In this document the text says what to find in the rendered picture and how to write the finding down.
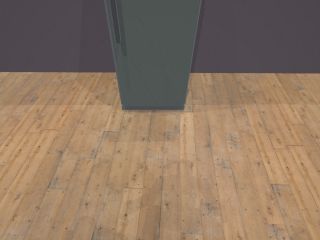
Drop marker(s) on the fridge door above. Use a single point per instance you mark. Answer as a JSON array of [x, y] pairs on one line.
[[153, 58]]

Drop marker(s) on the handle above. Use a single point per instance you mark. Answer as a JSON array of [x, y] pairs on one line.
[[115, 18]]

